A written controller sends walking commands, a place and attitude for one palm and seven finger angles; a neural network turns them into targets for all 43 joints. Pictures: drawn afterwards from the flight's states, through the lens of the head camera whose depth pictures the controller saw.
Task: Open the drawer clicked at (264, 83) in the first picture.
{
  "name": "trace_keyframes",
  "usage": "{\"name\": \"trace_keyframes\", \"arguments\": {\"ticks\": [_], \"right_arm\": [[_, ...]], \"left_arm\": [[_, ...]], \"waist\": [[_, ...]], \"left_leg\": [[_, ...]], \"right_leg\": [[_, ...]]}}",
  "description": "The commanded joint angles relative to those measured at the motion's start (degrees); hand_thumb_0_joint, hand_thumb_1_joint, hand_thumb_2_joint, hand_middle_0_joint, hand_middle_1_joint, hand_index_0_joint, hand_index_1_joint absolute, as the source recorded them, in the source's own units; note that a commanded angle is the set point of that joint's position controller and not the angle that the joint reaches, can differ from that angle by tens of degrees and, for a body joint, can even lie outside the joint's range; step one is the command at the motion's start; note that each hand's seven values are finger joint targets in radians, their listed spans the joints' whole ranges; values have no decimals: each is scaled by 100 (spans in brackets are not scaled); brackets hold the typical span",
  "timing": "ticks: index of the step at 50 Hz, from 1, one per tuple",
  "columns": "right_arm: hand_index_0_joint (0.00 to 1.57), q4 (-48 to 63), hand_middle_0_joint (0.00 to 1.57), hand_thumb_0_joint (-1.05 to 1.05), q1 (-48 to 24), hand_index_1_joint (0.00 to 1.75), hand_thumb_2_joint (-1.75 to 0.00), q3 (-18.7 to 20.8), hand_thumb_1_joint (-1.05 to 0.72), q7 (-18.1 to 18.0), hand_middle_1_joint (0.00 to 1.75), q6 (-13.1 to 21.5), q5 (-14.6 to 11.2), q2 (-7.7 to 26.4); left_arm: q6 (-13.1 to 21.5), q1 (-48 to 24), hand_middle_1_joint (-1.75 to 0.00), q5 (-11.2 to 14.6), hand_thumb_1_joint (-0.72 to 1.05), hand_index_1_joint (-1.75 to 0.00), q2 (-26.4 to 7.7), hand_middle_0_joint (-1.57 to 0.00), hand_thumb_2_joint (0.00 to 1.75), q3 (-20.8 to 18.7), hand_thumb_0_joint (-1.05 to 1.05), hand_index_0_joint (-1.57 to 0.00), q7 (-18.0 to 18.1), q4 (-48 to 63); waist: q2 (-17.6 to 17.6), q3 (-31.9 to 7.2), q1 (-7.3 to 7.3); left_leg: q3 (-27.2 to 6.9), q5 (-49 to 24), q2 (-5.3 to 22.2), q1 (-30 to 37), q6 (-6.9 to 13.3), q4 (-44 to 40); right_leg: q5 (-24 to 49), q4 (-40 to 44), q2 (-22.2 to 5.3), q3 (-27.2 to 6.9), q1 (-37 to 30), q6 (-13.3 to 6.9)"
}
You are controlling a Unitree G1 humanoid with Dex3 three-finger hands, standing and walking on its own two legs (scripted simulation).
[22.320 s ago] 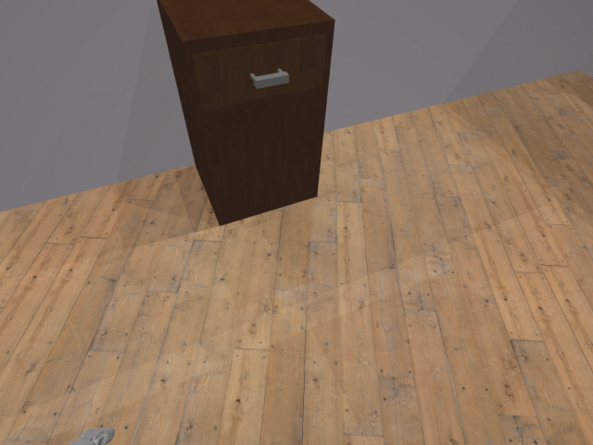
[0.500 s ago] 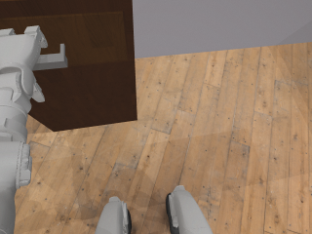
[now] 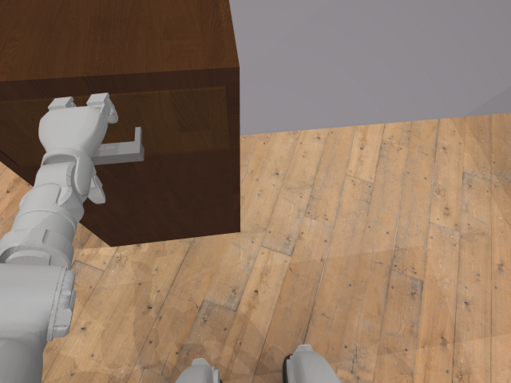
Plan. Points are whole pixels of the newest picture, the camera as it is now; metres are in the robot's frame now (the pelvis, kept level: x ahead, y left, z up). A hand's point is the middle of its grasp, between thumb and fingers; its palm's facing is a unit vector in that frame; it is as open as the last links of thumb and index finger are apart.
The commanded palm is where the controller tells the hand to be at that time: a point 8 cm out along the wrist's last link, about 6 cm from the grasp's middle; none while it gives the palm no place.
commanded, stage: re-aim the fingers above the handle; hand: left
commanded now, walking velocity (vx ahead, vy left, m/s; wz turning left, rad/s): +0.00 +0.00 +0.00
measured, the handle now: (111, 143) +0.54 +0.25 -0.05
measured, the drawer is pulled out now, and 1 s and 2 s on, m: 0.00 0.00 0.00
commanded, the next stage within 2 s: none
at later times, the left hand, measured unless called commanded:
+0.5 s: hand (95, 148) +0.49 +0.24 +0.01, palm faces -0.06 -0.02 -1.00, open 13.8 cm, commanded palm +0.48 +0.24 +0.07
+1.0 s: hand (89, 152) +0.48 +0.25 +0.02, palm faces -0.06 +0.00 -1.00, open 13.8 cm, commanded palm +0.47 +0.25 +0.06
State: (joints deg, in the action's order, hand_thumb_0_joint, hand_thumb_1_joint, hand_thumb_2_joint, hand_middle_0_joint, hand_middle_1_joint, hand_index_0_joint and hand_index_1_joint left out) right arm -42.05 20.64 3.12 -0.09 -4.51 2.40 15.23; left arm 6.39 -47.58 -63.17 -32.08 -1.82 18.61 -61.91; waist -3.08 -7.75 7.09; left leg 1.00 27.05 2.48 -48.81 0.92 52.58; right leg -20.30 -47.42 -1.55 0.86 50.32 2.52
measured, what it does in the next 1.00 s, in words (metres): stands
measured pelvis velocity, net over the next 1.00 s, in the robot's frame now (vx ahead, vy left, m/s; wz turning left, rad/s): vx -0.02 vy -0.01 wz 0.00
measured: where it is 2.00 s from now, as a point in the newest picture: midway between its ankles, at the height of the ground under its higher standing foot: outside the picture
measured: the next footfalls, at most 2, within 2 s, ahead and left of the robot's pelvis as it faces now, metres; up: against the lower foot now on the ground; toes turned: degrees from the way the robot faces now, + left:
none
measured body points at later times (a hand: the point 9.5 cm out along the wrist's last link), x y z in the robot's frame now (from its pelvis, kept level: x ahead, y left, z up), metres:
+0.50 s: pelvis -0.01 -0.01 +0.00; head +0.12 +0.00 +0.43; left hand +0.49 +0.24 +0.07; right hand -0.02 -0.29 -0.13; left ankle -0.03 +0.10 -0.69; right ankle +0.01 -0.15 -0.69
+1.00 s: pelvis -0.02 -0.01 +0.00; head +0.11 +0.00 +0.43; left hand +0.48 +0.25 +0.07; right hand -0.03 -0.28 -0.13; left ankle -0.03 +0.10 -0.69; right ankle +0.01 -0.15 -0.69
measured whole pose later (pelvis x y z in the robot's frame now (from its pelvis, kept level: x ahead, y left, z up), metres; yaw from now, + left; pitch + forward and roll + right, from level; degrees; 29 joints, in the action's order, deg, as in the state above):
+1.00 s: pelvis -0.02 -0.01 +0.00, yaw +0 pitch +23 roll -2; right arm -43.1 20.4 2.4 -0.5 -3.3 2.1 15.5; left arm 4.6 -51.0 -64.2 -33.4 -2.2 19.6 -66.0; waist -2.8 -7.2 8.2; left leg 1.2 25.8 2.4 -50.6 0.7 53.7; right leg -19.2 -49.0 -1.5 0.4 52.5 2.2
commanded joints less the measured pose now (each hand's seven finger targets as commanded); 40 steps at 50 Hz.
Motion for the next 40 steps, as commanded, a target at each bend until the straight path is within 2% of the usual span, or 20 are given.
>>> {"name": "trace_keyframes", "arguments": {"ticks": [1, 2, 4, 6, 7, 9, 10, 12, 17, 21, 25, 26, 28, 29, 30, 32, 33, 35, 37, 40], "right_arm": [[20, 88, 20, 0, 1043, 30, -90, 351, -90, -70, 30, -1, 39, 1026], [20, 77, 20, 0, 1026, 30, -90, 345, -90, -78, 30, 0, 49, 1046], [20, 90, 20, 0, 1009, 30, -90, 360, -90, -74, 30, 2, 52, 1016], [20, 60, 20, 0, 1014, 30, -90, 348, -90, -74, 30, -1, 42, 1021], [20, 65, 20, 0, 997, 30, -90, 349, -90, -83, 30, -6, 34, 1016], [20, 90, 20, 0, 992, 30, -90, 345, -90, -94, 30, -8, 17, 1021], [20, 80, 20, 0, 1011, 30, -90, 353, -90, -108, 30, -2, 12, 1012], [20, 97, 20, 0, 1006, 30, -90, 366, -90, -125, 30, 23, 2, 982], [20, 39, 20, 0, 1000, 30, -90, 345, -90, -156, 30, 66, 18, 994], [20, 72, 20, 0, 938, 30, -90, 279, -90, -132, 30, 65, 31, 1058], [20, 123, 20, 0, 934, 30, -90, 242, -90, -126, 30, 60, 16, 1093], [20, 133, 20, 0, 936, 30, -90, 252, -90, -129, 30, 67, 14, 1093], [20, 155, 20, 0, 979, 30, -90, 270, -90, -141, 30, 79, 2, 1096], [20, 165, 20, 0, 976, 30, -90, 283, -90, -143, 30, 83, 0, 1086], [20, 147, 20, 0, 1031, 30, -90, 293, -90, -160, 30, 102, -2, 1062], [20, 99, 20, 0, 1046, 30, -90, 311, -90, -177, 30, 128, -14, 1052], [20, 69, 20, 0, 1070, 30, -90, 313, -90, -192, 30, 133, -15, 1074], [20, 43, 20, 0, 1085, 30, -90, 324, -90, -203, 30, 163, 1, 1055], [20, 25, 20, 0, 1058, 30, -90, 313, -90, -187, 30, 164, 12, 1057], [20, -8, 20, 0, 1057, 30, -90, 309, -90, -153, 30, 180, 34, 1055]], "left_arm": [[-17, -2441, -120, 19, -50, -120, -1577, -30, 30, -402, 0, -30, 362, 1132], [-27, -2427, -120, -12, -50, -120, -1766, -30, 30, -544, 0, -30, 384, 1162], [-40, -2398, -120, 12, -50, -120, -1656, -30, 30, -484, 0, -30, 372, 1243], [-79, -2298, -120, 30, -50, -120, -1651, -30, 30, -463, 0, -30, 342, 1125], [-111, -2229, -120, 37, -50, -120, -1508, -30, 30, -356, 0, -30, 314, 990], [-87, -2339, -120, 68, -50, -120, -1517, -30, 30, -335, 0, -30, 235, 1062], [-70, -2451, -120, 37, -50, -120, -1476, -30, 30, -257, 0, -30, 229, 1081], [-26, -2494, -120, 18, -50, -120, -1224, -30, 30, -78, 0, -30, 197, 1070], [50, -2779, -120, -14, -50, -120, -1342, -30, 30, -129, 0, -30, 266, 944], [-61, -2657, -120, -46, -50, -120, -1854, -30, 30, -478, 0, -30, 375, 725], [-221, -2657, -120, -70, -50, -120, -1984, -30, 30, -489, 0, -30, 357, 561], [-237, -2686, -120, -63, -50, -120, -1945, -30, 30, -438, 0, -30, 326, 573], [-199, -2592, -120, -52, -50, -120, -1994, -30, 30, -484, 0, -30, 240, 701], [-155, -2594, -120, -13, -50, -120, -1870, -30, 30, -423, 0, -30, 188, 778], [-103, -2706, -120, -13, -50, -120, -1744, -30, 30, -297, 0, -30, 165, 857], [-44, -2639, -120, 16, -50, -120, -1559, -30, 30, -183, 0, -30, 116, 754], [5, -2789, -120, 13, -50, -120, -1702, -30, 30, -276, 0, -30, 119, 844], [103, -2880, -120, 1, -50, -120, -1629, -30, 30, -234, 0, -30, 152, 905], [114, -2709, -120, -12, -50, -120, -1690, -30, 30, -334, 0, -30, 216, 808], [77, -2855, -120, -55, -50, -120, -1687, -30, 30, -334, 0, -30, 353, 837]], "waist": [[-370, -2800, 112], [-354, -2861, 64], [-465, -3042, 58], [-462, -2901, 55], [-266, -2775, 117], [-338, -2848, 108], [-398, -2818, 164], [-383, -2702, 189], [-407, -2502, 243], [-391, -2672, 97], [-300, -2706, 99], [-326, -2726, 129], [-316, -2923, 68], [-343, -2992, 101], [-425, -2941, 153], [-264, -2709, 220], [-259, -2684, 229], [-435, -2704, 226], [-341, -2659, 154], [-508, -2691, 163]], "left_leg": [[-89, -3612, -224, 1752, 49, -368], [-84, -3660, -225, 1740, 61, -368], [-77, -3825, -234, 1868, 52, -334], [-79, -3779, -225, 1842, 46, -364], [-66, -3658, -227, 1774, 65, -383], [-64, -3594, -239, 1788, 64, -403], [-84, -3529, -228, 1853, 59, -421], [-98, -3426, -229, 1882, 52, -447], [-110, -2971, -249, 1698, 48, -455], [-65, -2773, -301, 1399, 70, -428], [-32, -2656, -311, 1208, 85, -435], [-16, -2613, -306, 1229, 93, -430], [-24, -2736, -295, 1355, 86, -440], [-42, -2829, -282, 1472, 82, -424], [-50, -2886, -265, 1532, 80, -430], [-53, -2675, -254, 1477, 89, -437], [-75, -2579, -247, 1445, 86, -450], [-100, -2626, -252, 1520, 77, -451], [-97, -2568, -264, 1448, 76, -443], [-109, -2635, -257, 1473, 58, -421]], "right_leg": [[2376, 154, 428, 213, -1514, -350], [2440, 143, 414, 200, -1588, -351], [2549, 132, 412, 183, -1624, -351], [2509, 151, 414, 195, -1614, -347], [2467, 203, 418, 206, -1607, -335], [2471, 210, 410, 175, -1649, -347], [2378, 244, 412, 184, -1559, -336], [2207, 273, 425, 208, -1443, -346], [1913, 261, 412, 210, -1234, -363], [1939, 153, 397, 164, -1422, -369], [1962, 126, 387, 155, -1567, -353], [1971, 154, 393, 137, -1564, -345], [2041, 151, 395, 142, -1671, -348], [2062, 156, 404, 147, -1613, -352], [2065, 184, 399, 151, -1556, -342], [1888, 252, 416, 157, -1414, -337], [1811, 246, 413, 146, -1376, -339], [1750, 239, 407, 159, -1265, -355], [1668, 219, 416, 170, -1256, -365], [1658, 170, 411, 196, -1155, -375]]}}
